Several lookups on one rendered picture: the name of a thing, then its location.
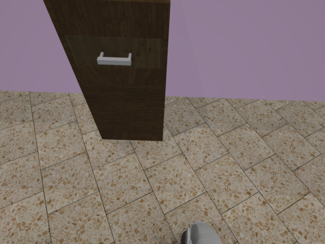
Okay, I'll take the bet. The right robot shin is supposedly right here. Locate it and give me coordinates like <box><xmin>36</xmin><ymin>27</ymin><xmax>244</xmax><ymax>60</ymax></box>
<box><xmin>192</xmin><ymin>221</ymin><xmax>204</xmax><ymax>225</ymax></box>

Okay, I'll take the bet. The drawer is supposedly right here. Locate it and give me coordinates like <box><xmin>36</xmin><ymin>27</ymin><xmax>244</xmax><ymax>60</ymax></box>
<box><xmin>65</xmin><ymin>35</ymin><xmax>163</xmax><ymax>69</ymax></box>

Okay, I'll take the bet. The handle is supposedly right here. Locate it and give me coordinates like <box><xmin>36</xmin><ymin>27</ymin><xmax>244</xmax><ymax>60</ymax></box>
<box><xmin>97</xmin><ymin>52</ymin><xmax>132</xmax><ymax>66</ymax></box>

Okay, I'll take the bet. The right robot thigh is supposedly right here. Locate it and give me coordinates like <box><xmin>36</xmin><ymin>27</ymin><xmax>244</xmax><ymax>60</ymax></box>
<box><xmin>185</xmin><ymin>224</ymin><xmax>223</xmax><ymax>244</ymax></box>

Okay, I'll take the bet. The cabinet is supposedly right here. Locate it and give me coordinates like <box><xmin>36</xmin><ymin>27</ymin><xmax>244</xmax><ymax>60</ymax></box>
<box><xmin>43</xmin><ymin>0</ymin><xmax>171</xmax><ymax>141</ymax></box>

